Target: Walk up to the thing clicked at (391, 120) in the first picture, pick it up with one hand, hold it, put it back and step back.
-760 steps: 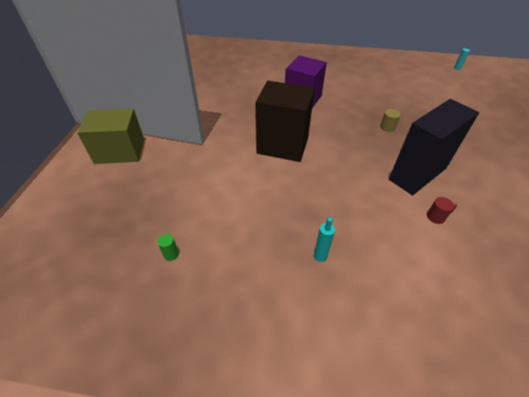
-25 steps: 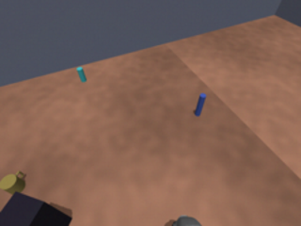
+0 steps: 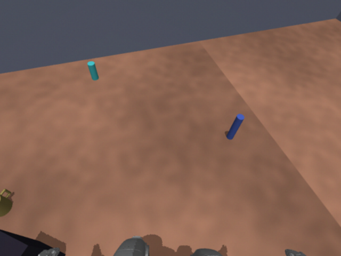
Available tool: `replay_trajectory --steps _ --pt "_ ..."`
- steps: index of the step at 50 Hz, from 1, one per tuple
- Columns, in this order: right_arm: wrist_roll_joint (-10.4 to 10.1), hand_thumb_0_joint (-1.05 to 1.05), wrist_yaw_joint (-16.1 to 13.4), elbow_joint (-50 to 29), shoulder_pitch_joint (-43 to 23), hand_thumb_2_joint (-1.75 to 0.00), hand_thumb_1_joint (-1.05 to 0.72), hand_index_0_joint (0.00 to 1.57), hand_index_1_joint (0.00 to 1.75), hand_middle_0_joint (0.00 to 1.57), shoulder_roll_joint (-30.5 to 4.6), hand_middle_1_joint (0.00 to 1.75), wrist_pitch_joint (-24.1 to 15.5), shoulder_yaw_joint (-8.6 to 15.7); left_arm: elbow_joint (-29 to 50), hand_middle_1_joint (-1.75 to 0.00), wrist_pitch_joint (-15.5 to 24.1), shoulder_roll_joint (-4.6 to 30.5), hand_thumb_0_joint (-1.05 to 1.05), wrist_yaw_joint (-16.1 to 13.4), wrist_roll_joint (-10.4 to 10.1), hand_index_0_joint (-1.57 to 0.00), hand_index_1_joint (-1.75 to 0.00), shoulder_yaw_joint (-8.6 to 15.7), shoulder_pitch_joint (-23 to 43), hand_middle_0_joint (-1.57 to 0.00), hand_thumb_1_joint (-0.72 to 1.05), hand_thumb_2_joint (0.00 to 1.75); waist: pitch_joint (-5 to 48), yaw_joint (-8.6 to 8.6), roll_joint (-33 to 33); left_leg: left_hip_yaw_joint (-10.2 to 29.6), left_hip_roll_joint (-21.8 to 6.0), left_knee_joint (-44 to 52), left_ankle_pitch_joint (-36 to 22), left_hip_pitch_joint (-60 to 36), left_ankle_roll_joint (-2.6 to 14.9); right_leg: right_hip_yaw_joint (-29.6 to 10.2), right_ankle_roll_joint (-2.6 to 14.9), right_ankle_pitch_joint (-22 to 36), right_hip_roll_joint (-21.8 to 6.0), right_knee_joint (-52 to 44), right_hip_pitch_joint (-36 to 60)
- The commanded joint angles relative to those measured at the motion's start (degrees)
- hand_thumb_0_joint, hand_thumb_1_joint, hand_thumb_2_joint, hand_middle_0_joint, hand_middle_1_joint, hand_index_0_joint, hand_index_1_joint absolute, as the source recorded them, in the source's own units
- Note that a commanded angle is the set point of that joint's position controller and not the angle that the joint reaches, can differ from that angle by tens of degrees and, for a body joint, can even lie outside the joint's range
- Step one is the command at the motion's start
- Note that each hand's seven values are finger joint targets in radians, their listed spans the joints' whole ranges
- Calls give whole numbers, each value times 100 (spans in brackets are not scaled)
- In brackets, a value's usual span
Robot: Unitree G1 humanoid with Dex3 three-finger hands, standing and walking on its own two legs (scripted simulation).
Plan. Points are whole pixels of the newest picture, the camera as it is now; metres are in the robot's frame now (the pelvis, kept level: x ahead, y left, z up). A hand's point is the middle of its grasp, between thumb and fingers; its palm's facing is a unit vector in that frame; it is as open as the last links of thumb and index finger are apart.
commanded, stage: walk up
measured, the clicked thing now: out of the picture +0.40 +0.87 -0.70
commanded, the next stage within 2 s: stand in 0.92 s
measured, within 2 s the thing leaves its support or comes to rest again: neither
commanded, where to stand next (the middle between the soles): +0.05 +0.00 m, yaw +0 degrees
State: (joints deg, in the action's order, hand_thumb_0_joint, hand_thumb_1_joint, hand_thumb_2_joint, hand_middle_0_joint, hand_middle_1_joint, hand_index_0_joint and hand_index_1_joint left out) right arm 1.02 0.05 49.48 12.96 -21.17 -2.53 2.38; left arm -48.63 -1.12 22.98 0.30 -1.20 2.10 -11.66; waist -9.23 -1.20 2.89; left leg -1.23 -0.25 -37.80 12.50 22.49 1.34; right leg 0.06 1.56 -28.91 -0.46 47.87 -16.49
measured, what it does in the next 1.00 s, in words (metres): steps on the spot: right foot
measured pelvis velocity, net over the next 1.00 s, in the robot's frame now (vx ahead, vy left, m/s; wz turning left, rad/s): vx -0.01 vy -0.02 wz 0.00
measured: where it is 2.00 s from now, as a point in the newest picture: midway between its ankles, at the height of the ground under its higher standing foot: outside the picture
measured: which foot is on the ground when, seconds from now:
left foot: down 0.00-1.00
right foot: up 0.00-0.20, down 0.22-1.00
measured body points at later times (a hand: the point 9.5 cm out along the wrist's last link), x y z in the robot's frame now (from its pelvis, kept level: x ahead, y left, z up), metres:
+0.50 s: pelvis -0.01 -0.02 +0.01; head +0.01 -0.04 +0.46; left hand +0.06 +0.30 -0.10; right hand +0.10 -0.32 -0.12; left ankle +0.05 +0.11 -0.72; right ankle -0.03 -0.16 -0.72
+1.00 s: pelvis -0.01 -0.02 +0.03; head +0.00 -0.01 +0.48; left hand +0.07 +0.29 -0.11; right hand +0.07 -0.32 -0.10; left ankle +0.05 +0.11 -0.72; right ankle -0.03 -0.16 -0.72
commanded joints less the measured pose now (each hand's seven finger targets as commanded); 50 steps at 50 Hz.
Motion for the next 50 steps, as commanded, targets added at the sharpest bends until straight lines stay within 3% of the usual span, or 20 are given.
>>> replay_trajectory --steps 1,4,7,9,10,11,12,13,14,15,16,17,19,21,23,26,30,36,45,50 --pt "-49 0 -192 -498 -237 -90 -90 20 30 20 -1544 30 -60 356 92 -30 -48 1091 0 -125 -4 -20 -30 277 -462 -20 90 90 1355 10 -1274 2099 -1679 1546 -1446 -859 1228 -606 66 -641 -58 1039 -231" --pt "-23 0 -176 -403 -302 -90 -90 20 30 20 -1511 30 -6 319 -58 -30 -18 1032 0 -79 -4 -20 -30 278 -473 -20 90 90 1410 -11 -1371 1382 -1293 1245 -1579 -1011 921 -320 18 -302 -31 475 -253" --pt "4 0 -132 -382 -412 -90 -90 20 30 20 -1532 30 107 307 -258 -30 79 952 0 -117 41 -20 -30 249 -527 -20 90 90 1467 27 -1531 1357 -1333 919 -1880 -1206 984 51 -118 -32 -45 -621 -10" --pt "-25 0 -85 -394 -576 -90 -90 20 30 20 -1507 30 195 289 -449 -30 161 926 0 -148 93 -20 -30 271 -692 -20 90 90 1468 -92 -1335 1098 -1129 558 -1669 -950 807 218 -110 897 78 -1729 491" --pt "-75 0 -65 -366 -713 -90 -90 20 30 20 -1382 30 235 256 -541 -30 210 945 0 -182 134 -20 -30 270 -740 -20 90 90 1401 -165 -1141 1013 -1058 355 -1534 -714 624 25 -65 1460 -26 -2151 712" --pt "-153 0 -40 -405 -780 -90 -90 20 30 20 -1179 30 255 193 -468 -30 278 1164 0 -210 215 -20 -30 297 -581 -20 90 90 1240 -118 -626 875 -860 40 -1313 -322 365 -708 109 1662 -487 -2381 715" --pt "-187 0 -4 -387 -718 -90 -90 20 30 20 -939 30 269 128 -363 -30 349 1442 0 -218 264 -20 -30 342 -252 -20 90 90 965 68 99 528 -343 -272 -561 58 55 -1868 420 1950 -1302 -2716 479" --pt "-152 0 -48 -315 -826 -90 -90 20 30 20 -1079 30 313 211 -271 -30 332 1859 0 -197 238 -20 -30 384 292 -20 90 90 795 135 657 360 -52 -631 1361 -246 -10 -2206 1021 2192 -1934 -2713 -344" --pt "-103 0 -38 -182 -726 -90 -90 20 30 20 -1209 30 324 277 -163 -30 341 1814 0 -177 255 -20 -30 370 604 -20 90 90 633 255 641 446 -175 -866 1442 -701 -34 -2142 1135 2219 -1942 -2553 -806" --pt "-90 0 0 -71 -627 -90 -90 20 30 20 -1212 30 302 285 -150 -30 349 1518 0 -166 222 -20 -30 315 742 -20 90 90 540 368 441 418 -239 -435 1209 -834 -18 -1551 905 2293 -1610 -2328 -769" --pt "-131 0 39 -7 -704 -90 -90 20 30 20 -1214 30 258 260 -178 -30 364 1418 0 -165 200 -20 -30 278 695 -20 90 90 590 328 308 339 -208 38 420 -878 9 -975 611 2588 -1247 -2130 -473" --pt "-150 0 54 28 -776 -90 -90 20 30 20 -1155 30 210 248 -257 -30 371 1333 0 -170 194 -20 -30 252 654 -20 90 90 710 311 260 425 -306 385 -893 -1062 61 -677 320 2781 -995 -1977 -337" --pt "-126 0 47 92 -753 -90 -90 20 30 20 -1191 30 165 243 -310 -30 373 1233 0 -155 151 -20 -30 227 487 -20 90 90 1093 158 273 627 -529 568 -2078 -1576 244 -483 85 2965 -683 -1674 -107" --pt "-118 0 52 150 -982 -90 -90 20 30 20 -1255 30 136 187 -464 -30 341 1106 0 -136 106 -20 -30 176 79 -20 90 90 1330 -70 81 926 -717 624 -1439 -1490 364 -483 23 1968 -578 -2037 105" --pt "-123 0 86 302 -1039 -90 -90 20 30 20 -1101 30 198 148 -566 -30 342 1165 0 -132 166 -20 -30 171 517 -20 90 90 1047 74 192 743 -494 871 -696 -1218 105 -706 76 1194 -770 -2546 162" --pt "-87 0 96 493 -980 -90 -90 20 30 20 -1195 30 205 116 -564 -30 314 1232 0 -98 150 -20 -30 147 715 -20 90 90 866 148 -42 743 -436 1190 -39 -1356 40 -722 121 773 -793 -2635 -151" --pt "-70 0 122 688 -1055 -90 -90 20 30 20 -1213 30 162 68 -759 -30 308 1138 0 -74 138 -20 -30 128 737 -20 90 90 901 72 -274 989 -623 1635 -72 -1081 62 -480 80 931 -602 -2712 411" --pt "-50 0 103 894 -1112 -90 -90 20 30 20 -1223 30 139 60 -971 -30 281 1071 0 -48 137 -20 -30 122 727 -20 90 90 774 49 -602 1165 -714 2161 677 -759 23 -344 85 1005 -519 -2871 761" --pt "-73 0 78 1061 -1030 -90 -90 20 30 20 -1118 30 134 54 -1132 -30 318 1040 0 -52 147 -20 -30 126 858 -20 90 90 1103 127 -525 970 -663 1950 -283 -1106 -15 -334 35 1599 -616 -3068 951" --pt "-44 0 36 1187 -980 -90 -90 20 30 20 -1154 30 75 69 -1239 -30 316 966 0 -26 175 -20 -30 49 790 -20 90 90 930 187 -384 897 -695 2047 -297 -1391 -48 -446 -37 1337 -673 -3258 568"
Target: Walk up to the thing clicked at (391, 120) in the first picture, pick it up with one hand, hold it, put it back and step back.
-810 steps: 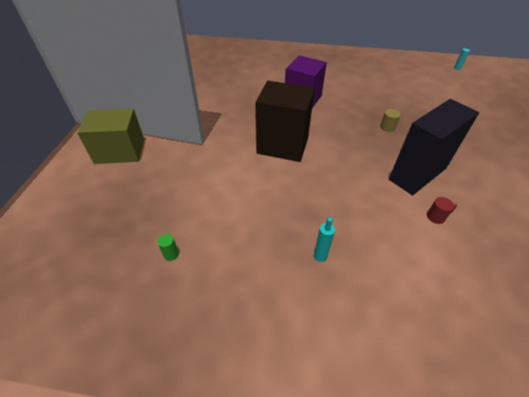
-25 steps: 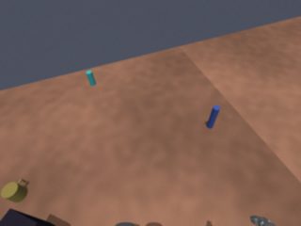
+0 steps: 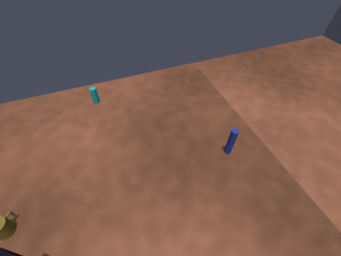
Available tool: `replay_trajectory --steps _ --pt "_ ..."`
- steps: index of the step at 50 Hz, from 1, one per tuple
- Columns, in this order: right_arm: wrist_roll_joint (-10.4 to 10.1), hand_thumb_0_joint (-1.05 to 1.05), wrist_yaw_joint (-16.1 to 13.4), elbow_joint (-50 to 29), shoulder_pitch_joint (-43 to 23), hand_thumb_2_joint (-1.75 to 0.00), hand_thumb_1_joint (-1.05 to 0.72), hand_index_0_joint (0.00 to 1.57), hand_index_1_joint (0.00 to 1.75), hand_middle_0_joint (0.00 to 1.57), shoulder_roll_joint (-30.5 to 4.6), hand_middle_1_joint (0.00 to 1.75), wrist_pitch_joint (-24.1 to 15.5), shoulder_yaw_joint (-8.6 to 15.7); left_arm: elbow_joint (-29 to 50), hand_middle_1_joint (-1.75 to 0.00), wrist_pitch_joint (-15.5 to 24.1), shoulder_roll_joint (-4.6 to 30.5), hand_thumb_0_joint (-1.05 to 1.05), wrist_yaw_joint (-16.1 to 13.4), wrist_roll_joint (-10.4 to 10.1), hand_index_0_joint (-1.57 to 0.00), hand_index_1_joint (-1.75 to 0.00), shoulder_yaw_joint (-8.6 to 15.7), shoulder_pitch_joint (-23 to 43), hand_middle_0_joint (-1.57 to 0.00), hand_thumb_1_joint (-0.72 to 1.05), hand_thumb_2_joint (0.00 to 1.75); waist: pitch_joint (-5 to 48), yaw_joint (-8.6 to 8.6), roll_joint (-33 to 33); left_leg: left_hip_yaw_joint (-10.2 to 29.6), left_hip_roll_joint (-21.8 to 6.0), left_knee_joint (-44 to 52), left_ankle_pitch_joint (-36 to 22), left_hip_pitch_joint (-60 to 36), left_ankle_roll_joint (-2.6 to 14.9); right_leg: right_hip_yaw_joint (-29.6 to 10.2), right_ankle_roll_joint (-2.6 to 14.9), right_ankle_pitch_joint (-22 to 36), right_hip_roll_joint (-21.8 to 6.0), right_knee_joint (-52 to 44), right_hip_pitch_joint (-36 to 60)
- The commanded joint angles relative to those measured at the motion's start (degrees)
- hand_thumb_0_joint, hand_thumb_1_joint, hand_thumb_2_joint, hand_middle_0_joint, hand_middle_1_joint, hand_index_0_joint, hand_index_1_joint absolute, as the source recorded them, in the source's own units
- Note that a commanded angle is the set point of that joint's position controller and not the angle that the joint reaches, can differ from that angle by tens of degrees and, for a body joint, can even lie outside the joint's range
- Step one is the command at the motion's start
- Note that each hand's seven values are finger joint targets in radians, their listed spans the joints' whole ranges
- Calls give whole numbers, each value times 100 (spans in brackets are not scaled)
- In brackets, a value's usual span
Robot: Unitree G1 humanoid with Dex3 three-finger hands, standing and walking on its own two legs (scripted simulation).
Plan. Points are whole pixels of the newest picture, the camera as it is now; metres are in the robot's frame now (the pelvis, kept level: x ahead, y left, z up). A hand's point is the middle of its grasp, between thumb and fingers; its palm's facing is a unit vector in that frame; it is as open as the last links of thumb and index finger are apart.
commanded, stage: stand
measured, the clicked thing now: (3, 224) +0.41 +0.89 -0.72
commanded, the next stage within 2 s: none
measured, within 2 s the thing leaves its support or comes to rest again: neither
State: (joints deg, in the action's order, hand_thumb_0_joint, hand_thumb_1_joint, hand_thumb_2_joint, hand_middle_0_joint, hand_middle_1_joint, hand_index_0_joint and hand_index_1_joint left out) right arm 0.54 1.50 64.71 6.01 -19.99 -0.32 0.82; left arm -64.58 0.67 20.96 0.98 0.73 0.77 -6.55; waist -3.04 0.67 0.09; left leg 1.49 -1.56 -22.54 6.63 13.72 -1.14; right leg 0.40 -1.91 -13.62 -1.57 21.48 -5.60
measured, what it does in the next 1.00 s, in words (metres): stands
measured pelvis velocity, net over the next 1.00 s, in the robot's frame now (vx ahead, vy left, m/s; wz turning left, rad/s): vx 0.02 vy -0.01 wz -0.02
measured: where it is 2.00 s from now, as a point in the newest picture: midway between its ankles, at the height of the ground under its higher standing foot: outside the picture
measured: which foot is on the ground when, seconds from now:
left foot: down 0.00-1.00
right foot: down 0.00-1.00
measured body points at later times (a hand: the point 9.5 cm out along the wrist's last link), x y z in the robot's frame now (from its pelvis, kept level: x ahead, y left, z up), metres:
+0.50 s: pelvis +0.02 -0.01 +0.00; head +0.03 +0.00 +0.45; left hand +0.10 +0.30 -0.13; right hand +0.11 -0.31 -0.13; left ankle +0.06 +0.13 -0.74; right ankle -0.02 -0.14 -0.74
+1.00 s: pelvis +0.02 -0.01 +0.00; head +0.03 -0.01 +0.45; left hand +0.10 +0.30 -0.13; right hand +0.09 -0.31 -0.13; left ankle +0.06 +0.13 -0.74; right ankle -0.02 -0.14 -0.74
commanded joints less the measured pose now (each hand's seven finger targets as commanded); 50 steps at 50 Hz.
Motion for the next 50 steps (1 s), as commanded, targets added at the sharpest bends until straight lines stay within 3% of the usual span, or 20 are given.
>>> replay_trajectory --steps 1,4,9,23,25,31,35,42,50 --pt "-2 0 -110 -327 -274 -90 -90 20 30 20 -1286 30 -146 229 340 -30 143 1159 0 -95 -18 -20 -30 174 250 -20 90 90 307 -6 -97 613 -574 500 197 -501 218 -485 302 -100 -576 -629 -457" --pt "-5 0 -119 -317 -263 -90 -90 20 30 20 -1267 30 -140 228 290 -30 141 1203 0 -98 -22 -20 -30 188 173 -20 90 90 358 8 -128 599 -582 558 293 -535 216 -489 291 -30 -571 -600 -416" --pt "-25 0 -136 -310 -356 -90 -90 20 30 20 -1245 30 -171 208 266 -30 142 1172 0 -114 -26 -20 -30 172 112 -20 90 90 451 -30 -44 494 -599 417 -664 -737 205 -433 264 554 -579 -552 -295" --pt "-34 0 -158 -256 -412 -90 -90 20 30 20 -1199 30 -116 175 308 -30 120 1195 0 -144 -39 -20 -30 189 94 -20 90 90 503 -22 57 354 -585 325 -919 -849 159 -434 233 935 -619 -624 -117" --pt "-31 0 -167 -259 -457 -90 -90 20 30 20 -1224 30 -138 186 338 -30 117 1180 0 -150 -33 -20 -30 201 86 -20 90 90 653 -49 -63 335 -617 269 -1249 -984 166 -409 239 1226 -614 -549 -54" --pt "-31 0 -177 -252 -431 -90 -90 20 30 20 -1205 30 -138 158 349 -30 102 1190 0 -147 -31 -20 -30 220 130 -20 90 90 541 -46 -56 331 -618 356 -1150 -915 154 -398 227 1075 -606 -588 -33" --pt "-27 0 -179 -249 -444 -90 -90 20 30 20 -1212 30 -136 162 356 -30 69 1171 0 -143 -26 -20 -30 226 180 -20 90 90 339 -40 -68 365 -587 483 -691 -754 127 -388 247 602 -570 -648 -130" --pt "-26 0 -180 -255 -449 -90 -90 20 30 20 -1217 30 -146 171 389 -30 82 1180 0 -145 -27 -20 -30 219 118 -20 90 90 560 -80 9 327 -619 353 -1132 -957 170 -394 260 1040 -611 -598 -22" --pt "-34 0 -172 -240 -337 -90 -90 20 30 20 -1183 30 -127 142 371 -30 78 1186 0 -142 -30 -20 -30 209 125 -20 90 90 347 -30 87 327 -585 442 -796 -846 163 -400 262 727 -594 -685 -136"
